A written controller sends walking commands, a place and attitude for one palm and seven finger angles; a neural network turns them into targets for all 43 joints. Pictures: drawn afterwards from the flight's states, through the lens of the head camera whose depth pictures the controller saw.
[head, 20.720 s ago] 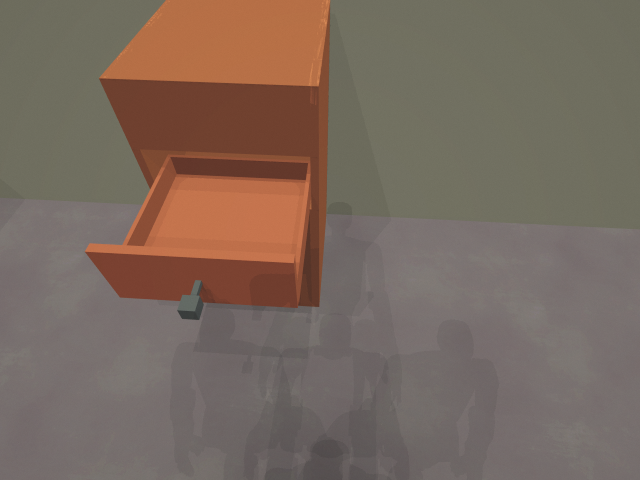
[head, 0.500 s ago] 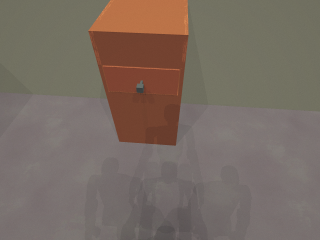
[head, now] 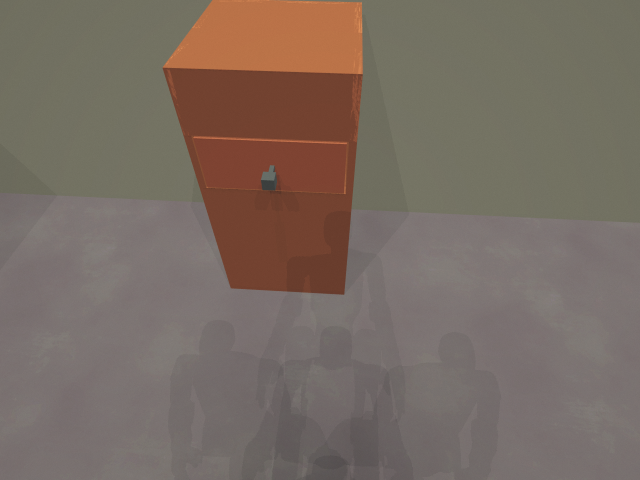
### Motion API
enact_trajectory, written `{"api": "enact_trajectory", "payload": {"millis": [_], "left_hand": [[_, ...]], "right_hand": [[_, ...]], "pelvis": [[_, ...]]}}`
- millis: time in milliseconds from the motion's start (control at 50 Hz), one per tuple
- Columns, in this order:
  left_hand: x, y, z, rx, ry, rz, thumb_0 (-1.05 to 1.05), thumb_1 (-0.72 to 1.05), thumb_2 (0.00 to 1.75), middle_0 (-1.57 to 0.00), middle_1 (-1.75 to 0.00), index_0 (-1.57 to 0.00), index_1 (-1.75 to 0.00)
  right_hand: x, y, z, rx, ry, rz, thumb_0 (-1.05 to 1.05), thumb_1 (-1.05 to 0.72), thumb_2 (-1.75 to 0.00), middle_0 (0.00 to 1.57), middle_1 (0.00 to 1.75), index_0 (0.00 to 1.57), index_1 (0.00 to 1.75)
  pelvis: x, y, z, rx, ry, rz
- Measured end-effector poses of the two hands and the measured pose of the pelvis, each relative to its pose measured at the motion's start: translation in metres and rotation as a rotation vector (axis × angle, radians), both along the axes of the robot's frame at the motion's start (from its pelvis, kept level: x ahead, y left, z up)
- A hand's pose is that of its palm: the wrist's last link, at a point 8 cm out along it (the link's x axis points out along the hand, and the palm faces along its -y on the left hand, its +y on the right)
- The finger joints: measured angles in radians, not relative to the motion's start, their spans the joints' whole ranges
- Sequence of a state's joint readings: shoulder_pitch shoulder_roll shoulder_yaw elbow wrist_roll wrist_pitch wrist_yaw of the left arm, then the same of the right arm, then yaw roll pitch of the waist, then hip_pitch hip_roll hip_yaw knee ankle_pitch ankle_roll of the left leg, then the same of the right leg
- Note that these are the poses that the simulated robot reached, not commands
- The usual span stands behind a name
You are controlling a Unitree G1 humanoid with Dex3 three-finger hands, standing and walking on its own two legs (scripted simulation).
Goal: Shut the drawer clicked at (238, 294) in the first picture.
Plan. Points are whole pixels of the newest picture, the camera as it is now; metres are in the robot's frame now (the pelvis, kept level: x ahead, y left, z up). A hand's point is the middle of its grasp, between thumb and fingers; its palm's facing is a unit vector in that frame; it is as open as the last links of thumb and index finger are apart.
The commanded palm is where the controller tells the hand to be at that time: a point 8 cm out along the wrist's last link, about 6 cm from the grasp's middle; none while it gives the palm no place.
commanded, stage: look to check the result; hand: left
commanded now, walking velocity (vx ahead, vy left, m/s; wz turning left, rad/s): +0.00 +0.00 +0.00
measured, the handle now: (270, 176) +0.84 +0.17 -0.17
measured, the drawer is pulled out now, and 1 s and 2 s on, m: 0.00 0.00 0.00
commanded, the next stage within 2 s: stand and wait in 0.40 s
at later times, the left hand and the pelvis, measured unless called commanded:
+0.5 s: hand out of the picture +0.00 +0.16 -0.17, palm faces +0.04 -0.98 -0.19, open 7.3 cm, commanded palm none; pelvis +0.01 -0.01 +0.00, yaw +0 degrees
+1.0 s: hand out of the picture +0.02 +0.17 -0.17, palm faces +0.03 -0.98 -0.21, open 7.3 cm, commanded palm none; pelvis +0.02 -0.01 +0.00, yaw -1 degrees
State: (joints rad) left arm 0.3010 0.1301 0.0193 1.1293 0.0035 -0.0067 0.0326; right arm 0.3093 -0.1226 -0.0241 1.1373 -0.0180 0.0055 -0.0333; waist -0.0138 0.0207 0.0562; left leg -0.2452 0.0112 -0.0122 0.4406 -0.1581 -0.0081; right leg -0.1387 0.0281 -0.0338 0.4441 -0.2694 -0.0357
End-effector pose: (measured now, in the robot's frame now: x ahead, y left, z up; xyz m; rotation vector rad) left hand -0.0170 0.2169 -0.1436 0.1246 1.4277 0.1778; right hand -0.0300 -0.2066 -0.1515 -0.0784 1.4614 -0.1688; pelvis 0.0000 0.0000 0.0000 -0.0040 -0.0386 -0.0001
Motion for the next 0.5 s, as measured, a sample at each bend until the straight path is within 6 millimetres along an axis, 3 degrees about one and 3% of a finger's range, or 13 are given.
{"api": "enact_trajectory", "payload": {"millis": [220,500], "left_hand": [[-0.005,-0.010,-0.001,-0.016,0.027,0.007,0.00,0.91,0.90,-0.20,-0.30,-0.20,-0.29],[0.013,-0.011,0.000,-0.007,-0.002,-0.005,0.00,0.91,0.90,-0.20,-0.30,-0.20,-0.29]], "right_hand": [[0.009,-0.007,0.001,-0.009,-0.006,0.007,0.00,-0.91,-0.90,0.20,0.30,0.20,0.30],[0.028,-0.014,0.001,-0.015,-0.036,0.014,0.00,-0.91,-0.90,0.20,0.30,0.20,0.30]], "pelvis": [[0.003,-0.004,0.000,0.000,0.002,-0.002],[0.009,-0.008,0.001,0.002,0.004,-0.005]]}}
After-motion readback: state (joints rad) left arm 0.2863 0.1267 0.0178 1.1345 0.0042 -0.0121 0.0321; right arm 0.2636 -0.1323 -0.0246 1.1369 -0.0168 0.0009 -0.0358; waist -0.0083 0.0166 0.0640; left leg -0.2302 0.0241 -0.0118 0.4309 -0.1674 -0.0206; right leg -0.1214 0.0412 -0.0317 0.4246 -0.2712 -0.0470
